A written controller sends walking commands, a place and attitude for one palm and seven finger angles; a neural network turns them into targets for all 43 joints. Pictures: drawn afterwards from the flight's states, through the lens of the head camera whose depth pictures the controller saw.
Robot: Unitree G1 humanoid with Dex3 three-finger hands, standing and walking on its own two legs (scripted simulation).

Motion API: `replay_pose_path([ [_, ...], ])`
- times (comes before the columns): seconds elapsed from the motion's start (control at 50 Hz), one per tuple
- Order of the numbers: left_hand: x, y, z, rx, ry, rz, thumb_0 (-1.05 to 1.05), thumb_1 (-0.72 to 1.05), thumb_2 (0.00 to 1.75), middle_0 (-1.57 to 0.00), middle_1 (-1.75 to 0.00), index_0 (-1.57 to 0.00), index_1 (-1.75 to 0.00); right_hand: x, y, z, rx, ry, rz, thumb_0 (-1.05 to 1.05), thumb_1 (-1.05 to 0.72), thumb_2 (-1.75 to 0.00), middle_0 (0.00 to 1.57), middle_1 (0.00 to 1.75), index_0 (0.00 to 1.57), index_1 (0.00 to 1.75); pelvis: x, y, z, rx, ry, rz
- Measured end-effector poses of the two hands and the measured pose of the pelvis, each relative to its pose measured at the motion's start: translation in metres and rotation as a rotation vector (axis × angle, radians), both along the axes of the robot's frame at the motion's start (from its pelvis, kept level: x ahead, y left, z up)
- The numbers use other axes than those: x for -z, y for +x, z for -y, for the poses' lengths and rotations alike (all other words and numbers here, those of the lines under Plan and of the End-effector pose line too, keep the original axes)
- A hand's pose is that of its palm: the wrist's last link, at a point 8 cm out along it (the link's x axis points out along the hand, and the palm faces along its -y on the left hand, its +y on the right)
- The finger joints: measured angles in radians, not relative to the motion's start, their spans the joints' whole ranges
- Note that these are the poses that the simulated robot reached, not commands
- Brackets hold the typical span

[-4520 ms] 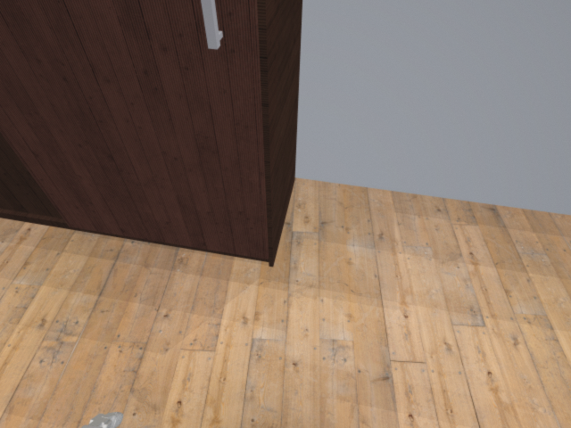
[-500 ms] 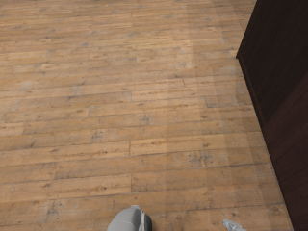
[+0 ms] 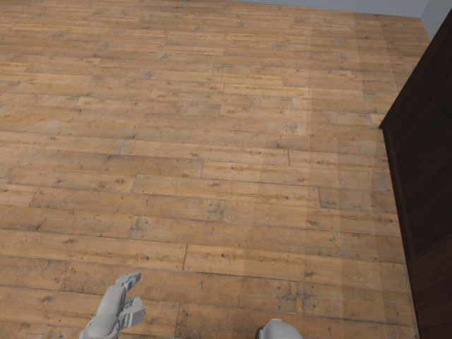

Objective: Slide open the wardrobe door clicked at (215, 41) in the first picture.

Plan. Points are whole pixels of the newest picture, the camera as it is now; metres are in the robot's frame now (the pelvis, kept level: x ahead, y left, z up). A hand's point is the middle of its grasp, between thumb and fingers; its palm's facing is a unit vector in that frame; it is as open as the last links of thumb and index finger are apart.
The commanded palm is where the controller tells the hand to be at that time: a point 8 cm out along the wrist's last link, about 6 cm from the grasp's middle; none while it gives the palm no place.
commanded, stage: turn to face it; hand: right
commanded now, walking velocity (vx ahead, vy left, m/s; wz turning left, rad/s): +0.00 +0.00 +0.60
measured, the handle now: out of the picture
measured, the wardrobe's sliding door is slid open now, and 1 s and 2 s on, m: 0.00 0.00 0.00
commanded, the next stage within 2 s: none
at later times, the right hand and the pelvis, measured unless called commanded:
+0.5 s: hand (328, 325) +0.16 -0.20 -0.15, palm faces -0.01 +0.98 -0.22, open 7.4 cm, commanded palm none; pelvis +0.04 -0.03 +0.01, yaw -1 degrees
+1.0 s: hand out of the picture -0.03 -0.28 -0.18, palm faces +0.38 +0.89 -0.26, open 7.4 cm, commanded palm none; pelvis +0.01 -0.06 -0.01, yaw -20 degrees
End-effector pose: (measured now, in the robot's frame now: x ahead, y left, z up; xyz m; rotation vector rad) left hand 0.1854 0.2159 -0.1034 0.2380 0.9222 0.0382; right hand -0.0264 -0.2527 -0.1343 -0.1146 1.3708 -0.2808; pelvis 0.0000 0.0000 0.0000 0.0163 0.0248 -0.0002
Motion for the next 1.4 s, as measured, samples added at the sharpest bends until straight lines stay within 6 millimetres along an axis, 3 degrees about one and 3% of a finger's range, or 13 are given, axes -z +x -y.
replay_pose_path([
  [0.06,0.000,0.008,0.016,-0.018,0.023,0.005,0.00,0.91,0.90,-0.20,-0.30,-0.19,-0.29,0.016,0.026,0.022,-0.020,0.016,-0.017,0.00,-0.90,-0.90,0.20,0.30,0.20,0.30,0.007,0.018,0.017,-0.044,-0.004,0.012],
  [0.12,-0.006,-0.009,0.021,-0.077,0.031,-0.023,0.00,0.91,0.90,-0.20,-0.30,-0.20,-0.29,0.018,0.060,0.035,-0.092,0.024,-0.009,0.01,-0.90,-0.90,0.20,0.30,0.20,0.30,0.002,0.028,0.028,-0.096,0.007,0.031],
  [0.3,0.005,-0.113,0.023,-0.253,0.037,-0.305,0.00,0.92,0.90,-0.20,-0.30,-0.20,-0.29,-0.005,0.161,0.034,-0.208,0.044,0.163,0.00,-0.91,-0.90,0.20,0.30,0.20,0.30,-0.014,0.046,0.046,-0.058,0.021,0.015],
  [0.42,0.022,-0.172,0.021,-0.299,-0.010,-0.482,0.00,0.92,0.90,-0.20,-0.30,-0.20,-0.29,-0.015,0.185,0.011,-0.220,0.038,0.210,0.00,-0.91,-0.90,0.20,0.30,0.20,0.30,-0.012,0.046,0.039,-0.011,-0.003,-0.002],
  [0.52,0.040,-0.193,0.011,-0.288,-0.062,-0.555,0.00,0.92,0.90,-0.20,-0.30,-0.20,-0.29,-0.021,0.176,-0.006,-0.189,0.002,0.239,0.00,-0.90,-0.90,0.20,0.30,0.20,0.30,-0.006,0.039,0.023,0.034,-0.023,0.000],
  [0.62,0.039,-0.170,0.001,-0.216,-0.068,-0.544,0.01,0.91,0.90,-0.20,-0.30,-0.19,-0.29,-0.031,0.141,-0.008,-0.105,-0.027,0.220,0.00,-0.90,-0.90,0.21,0.30,0.20,0.30,-0.013,0.036,0.016,0.105,-0.042,0.011],
  [0.76,0.035,-0.102,-0.004,-0.067,-0.007,-0.439,0.00,0.91,0.90,-0.20,-0.30,-0.19,-0.29,-0.028,0.089,0.012,0.029,-0.056,0.187,0.00,-0.91,-0.90,0.21,0.30,0.20,0.30,-0.012,0.029,0.019,0.207,-0.048,0.024],
  [0.9,0.023,-0.013,0.028,0.121,0.089,-0.263,0.00,0.92,0.90,-0.19,-0.30,-0.19,-0.29,0.003,0.016,0.044,0.179,-0.029,0.095,0.00,-0.90,-0.90,0.21,0.30,0.20,0.30,0.004,0.019,0.044,0.304,-0.028,0.018],
  [0.96,0.015,0.013,0.047,0.184,0.115,-0.178,0.00,0.92,0.90,-0.19,-0.30,-0.19,-0.29,0.015,-0.012,0.059,0.235,-0.022,0.045,0.00,-0.90,-0.90,0.21,0.30,0.20,0.30,0.009,0.013,0.053,0.333,-0.030,0.016],
  [1.08,-0.003,0.023,0.068,0.258,0.127,-0.143,0.00,0.91,0.90,-0.20,-0.30,-0.19,-0.29,-0.001,-0.027,0.073,0.291,-0.036,0.061,0.01,-0.91,-0.90,0.20,0.30,0.20,0.30,-0.005,0.006,0.056,0.395,0.000,0.018],
  [1.2,0.003,0.021,0.076,0.314,0.092,-0.181,0.00,0.91,0.90,-0.20,-0.30,-0.20,-0.29,-0.017,-0.020,0.070,0.330,-0.076,0.136,0.01,-0.91,-0.90,0.20,0.30,0.20,0.30,-0.010,0.007,0.048,0.466,-0.002,0.009],
  [1.32,0.028,0.020,0.064,0.354,0.045,-0.239,0.00,0.91,0.90,-0.20,-0.30,-0.20,-0.30,-0.028,-0.009,0.048,0.361,-0.129,0.193,0.00,-0.90,-0.90,0.20,0.30,0.20,0.30,-0.003,0.012,0.023,0.539,-0.020,0.000],
  [1.4,0.041,0.024,0.051,0.388,0.039,-0.285,0.00,0.91,0.90,-0.20,-0.30,-0.20,-0.29,-0.036,-0.016,0.021,0.399,-0.160,0.213,0.00,-0.90,-0.90,0.20,0.30,0.20,0.30,-0.001,0.015,0.009,0.601,-0.035,0.009],
])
